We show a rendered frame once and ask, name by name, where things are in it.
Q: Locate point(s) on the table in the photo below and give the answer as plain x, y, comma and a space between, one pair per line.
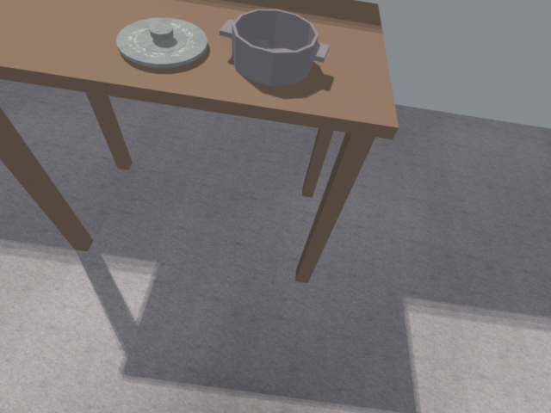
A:
71, 44

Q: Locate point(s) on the pot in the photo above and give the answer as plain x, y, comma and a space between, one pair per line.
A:
274, 47

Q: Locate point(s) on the lid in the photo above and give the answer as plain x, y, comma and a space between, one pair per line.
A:
136, 44

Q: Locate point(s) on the knob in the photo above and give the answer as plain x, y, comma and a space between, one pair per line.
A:
161, 31

